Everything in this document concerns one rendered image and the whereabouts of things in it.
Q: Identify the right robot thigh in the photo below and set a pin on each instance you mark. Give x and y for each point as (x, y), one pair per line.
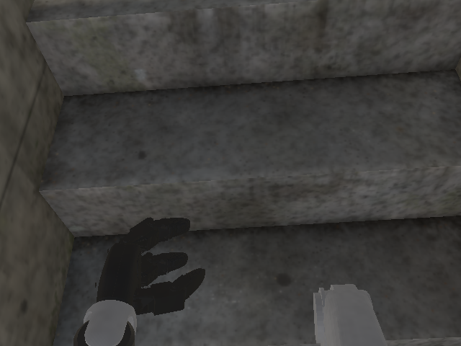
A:
(344, 316)

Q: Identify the robot left forearm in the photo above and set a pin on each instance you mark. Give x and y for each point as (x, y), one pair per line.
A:
(107, 323)

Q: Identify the left robot hand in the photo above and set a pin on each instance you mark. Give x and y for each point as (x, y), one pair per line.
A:
(125, 270)

